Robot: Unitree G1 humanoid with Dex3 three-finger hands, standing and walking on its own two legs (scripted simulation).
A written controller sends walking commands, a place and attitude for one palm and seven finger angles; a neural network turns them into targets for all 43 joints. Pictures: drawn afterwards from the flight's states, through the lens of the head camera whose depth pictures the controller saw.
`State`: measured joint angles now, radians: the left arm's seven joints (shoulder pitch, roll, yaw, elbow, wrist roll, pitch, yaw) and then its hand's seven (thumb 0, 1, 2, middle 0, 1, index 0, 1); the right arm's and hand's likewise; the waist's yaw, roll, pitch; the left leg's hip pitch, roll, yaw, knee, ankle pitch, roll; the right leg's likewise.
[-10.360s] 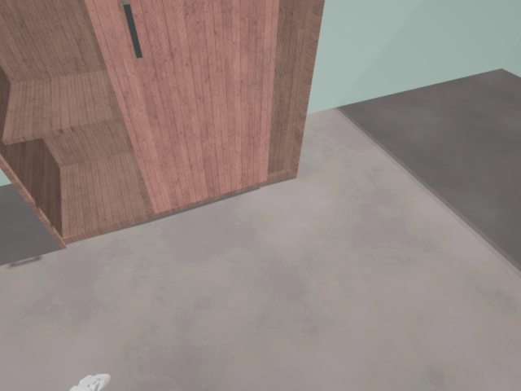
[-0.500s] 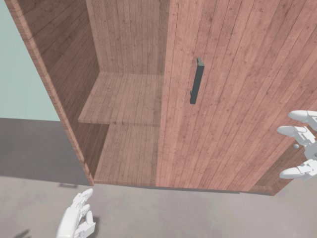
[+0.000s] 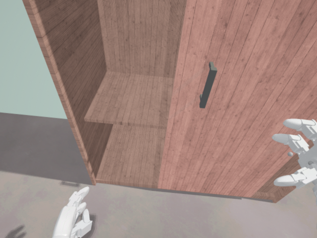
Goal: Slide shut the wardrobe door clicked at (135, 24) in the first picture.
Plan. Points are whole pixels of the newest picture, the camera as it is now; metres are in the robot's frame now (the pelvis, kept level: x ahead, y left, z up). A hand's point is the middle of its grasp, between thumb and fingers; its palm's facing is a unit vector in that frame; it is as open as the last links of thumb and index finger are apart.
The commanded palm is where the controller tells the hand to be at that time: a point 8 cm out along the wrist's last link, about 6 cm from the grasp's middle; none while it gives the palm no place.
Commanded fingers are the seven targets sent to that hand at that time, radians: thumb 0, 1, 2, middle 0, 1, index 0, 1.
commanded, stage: move the hooked fingers beside the handle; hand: right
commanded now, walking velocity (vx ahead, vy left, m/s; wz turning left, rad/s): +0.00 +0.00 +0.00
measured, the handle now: (206, 85) +0.54 -0.14 +0.12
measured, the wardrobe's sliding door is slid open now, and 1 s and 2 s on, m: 0.41 0.41 0.41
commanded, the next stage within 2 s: none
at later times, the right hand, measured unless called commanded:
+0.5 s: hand (267, 133) +0.33 -0.24 +0.15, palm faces +0.08 +1.00 -0.02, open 14.0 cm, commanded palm +0.30 -0.29 +0.14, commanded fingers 0.00 0.50 -0.30 0.30 1.20 0.30 1.20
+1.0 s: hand (248, 116) +0.39 -0.22 +0.14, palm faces +0.09 +1.00 -0.02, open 14.0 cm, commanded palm +0.37 -0.27 +0.13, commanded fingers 0.00 0.50 -0.30 0.30 1.20 0.30 1.20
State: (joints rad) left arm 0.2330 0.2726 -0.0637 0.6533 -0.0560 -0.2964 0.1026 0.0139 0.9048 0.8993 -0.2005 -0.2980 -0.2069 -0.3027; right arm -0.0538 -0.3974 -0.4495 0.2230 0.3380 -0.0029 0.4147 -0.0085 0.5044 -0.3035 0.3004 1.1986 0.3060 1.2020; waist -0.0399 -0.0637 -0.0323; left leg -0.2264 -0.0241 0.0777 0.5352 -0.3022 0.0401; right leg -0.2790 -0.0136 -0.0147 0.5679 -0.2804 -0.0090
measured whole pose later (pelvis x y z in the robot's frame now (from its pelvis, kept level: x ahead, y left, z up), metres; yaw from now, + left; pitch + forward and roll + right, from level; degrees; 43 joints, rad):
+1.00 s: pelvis +0.00 -0.01 +0.00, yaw +1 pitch +2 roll +0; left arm 0.29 0.27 -0.05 0.68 -0.05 -0.20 0.08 0.01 0.91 0.90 -0.20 -0.30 -0.21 -0.30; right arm -0.47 -0.35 -0.33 0.61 0.20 -0.06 0.20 -0.01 0.50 -0.30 0.30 1.20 0.31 1.20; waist 0.03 -0.04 -0.03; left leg -0.29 -0.01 0.05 0.55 -0.29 0.03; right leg -0.33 0.00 -0.04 0.57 -0.27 -0.02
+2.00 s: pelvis +0.00 -0.02 -0.01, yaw +3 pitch +9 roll +1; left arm 0.41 0.27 -0.02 0.68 -0.01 -0.06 0.01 0.01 0.91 0.90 -0.20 -0.30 -0.21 -0.30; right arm -0.79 -0.41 -0.39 1.00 0.11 -0.27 0.14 -0.01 0.50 -0.30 0.30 1.20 0.30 1.20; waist 0.10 -0.04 -0.08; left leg -0.47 -0.03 0.04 0.64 -0.33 0.02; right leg -0.52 -0.02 -0.06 0.69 -0.33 -0.03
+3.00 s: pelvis +0.01 -0.02 -0.01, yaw +2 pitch +10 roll +2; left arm 0.39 0.26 -0.02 0.65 -0.02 -0.04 0.00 0.01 0.91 0.90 -0.20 -0.30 -0.21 -0.30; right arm -0.78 -0.36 -0.34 0.97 0.12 -0.23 0.12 -0.01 0.50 -0.30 0.30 1.20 0.30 1.20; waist 0.10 -0.03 -0.09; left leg -0.48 -0.03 0.04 0.65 -0.34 0.02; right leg -0.53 -0.02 -0.04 0.71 -0.35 -0.03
